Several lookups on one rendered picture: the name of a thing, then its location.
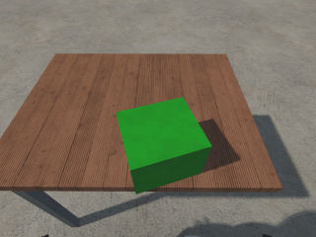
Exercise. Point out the table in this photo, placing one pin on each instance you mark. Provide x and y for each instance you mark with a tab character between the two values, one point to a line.
66	137

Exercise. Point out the carton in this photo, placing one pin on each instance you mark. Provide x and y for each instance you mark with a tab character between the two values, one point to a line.
163	143

